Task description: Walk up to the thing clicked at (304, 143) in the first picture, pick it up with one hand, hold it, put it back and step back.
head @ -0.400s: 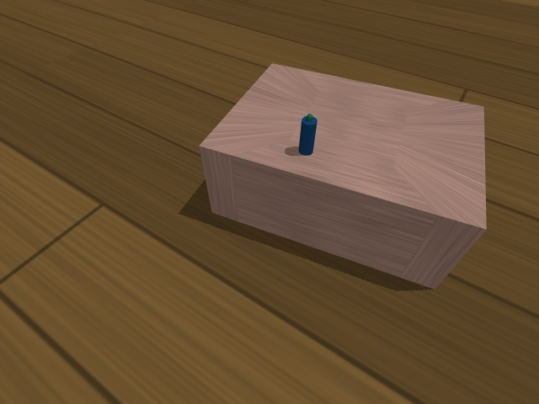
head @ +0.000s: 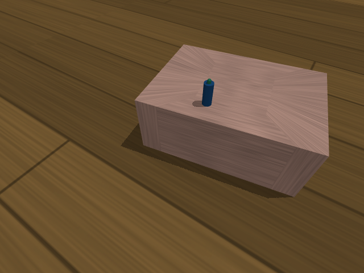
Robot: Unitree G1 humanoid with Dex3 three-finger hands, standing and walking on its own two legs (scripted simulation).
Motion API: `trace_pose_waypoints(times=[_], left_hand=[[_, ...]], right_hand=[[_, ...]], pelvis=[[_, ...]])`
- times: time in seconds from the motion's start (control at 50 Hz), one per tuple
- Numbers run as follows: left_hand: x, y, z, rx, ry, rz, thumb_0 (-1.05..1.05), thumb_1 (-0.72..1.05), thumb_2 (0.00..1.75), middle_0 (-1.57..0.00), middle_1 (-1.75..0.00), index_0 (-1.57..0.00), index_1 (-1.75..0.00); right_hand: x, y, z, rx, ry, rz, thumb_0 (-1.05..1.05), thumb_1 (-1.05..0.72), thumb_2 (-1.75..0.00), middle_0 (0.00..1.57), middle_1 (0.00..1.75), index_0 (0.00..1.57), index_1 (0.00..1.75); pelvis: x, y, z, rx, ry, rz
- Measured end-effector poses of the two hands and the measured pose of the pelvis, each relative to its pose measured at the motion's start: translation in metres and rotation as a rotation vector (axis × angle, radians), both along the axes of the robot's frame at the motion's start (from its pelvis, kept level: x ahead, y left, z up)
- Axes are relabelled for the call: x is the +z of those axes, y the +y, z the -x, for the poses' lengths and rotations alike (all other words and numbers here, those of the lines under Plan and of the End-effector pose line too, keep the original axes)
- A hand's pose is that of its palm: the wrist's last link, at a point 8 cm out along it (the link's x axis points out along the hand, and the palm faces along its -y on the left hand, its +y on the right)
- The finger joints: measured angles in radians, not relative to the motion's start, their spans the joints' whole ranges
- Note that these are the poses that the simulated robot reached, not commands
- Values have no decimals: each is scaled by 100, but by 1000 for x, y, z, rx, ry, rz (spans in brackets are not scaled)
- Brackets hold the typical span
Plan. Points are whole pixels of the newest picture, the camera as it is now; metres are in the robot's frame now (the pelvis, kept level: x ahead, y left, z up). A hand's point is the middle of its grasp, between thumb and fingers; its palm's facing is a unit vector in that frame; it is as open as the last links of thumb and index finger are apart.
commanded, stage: stand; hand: left
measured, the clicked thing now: (208, 91) +1.06 -0.17 -0.28
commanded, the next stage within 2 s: walk up in 0.72 s
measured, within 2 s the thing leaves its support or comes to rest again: neither
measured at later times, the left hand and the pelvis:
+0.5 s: hand out of the picture +0.08 +0.25 -0.16, palm faces -0.03 -0.94 -0.34, open 7.4 cm; pelvis +0.00 +0.00 +0.00, yaw +0 degrees
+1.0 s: hand out of the picture +0.13 +0.23 -0.15, palm faces -0.18 -0.90 -0.39, open 7.4 cm; pelvis +0.05 -0.05 -0.02, yaw -9 degrees
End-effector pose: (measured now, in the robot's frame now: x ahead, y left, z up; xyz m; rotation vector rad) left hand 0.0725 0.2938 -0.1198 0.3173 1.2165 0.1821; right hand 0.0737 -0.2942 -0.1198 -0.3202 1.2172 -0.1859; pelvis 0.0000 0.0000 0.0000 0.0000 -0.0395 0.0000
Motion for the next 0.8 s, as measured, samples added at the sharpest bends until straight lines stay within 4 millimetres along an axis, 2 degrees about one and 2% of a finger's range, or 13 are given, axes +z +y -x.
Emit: trace_pose_waypoints(times=[0.72, 0.8], left_hand=[[1, 1, 4, 9, 13, -5, 1, 90, 90, -20, -30, -20, -30], [0, 4, 0, -30, 29, 1, 1, 90, 90, -20, -30, -20, -30]], right_hand=[[0, -2, 2, 0, 12, 0, 1, -91, -90, 21, 30, 21, 30], [2, -13, 2, -33, -72, 2, 1, -90, -90, 21, 30, 21, 30]], pelvis=[[1, -1, -2, 2, 0, -1], [-5, -4, -6, -53, 4, -13]])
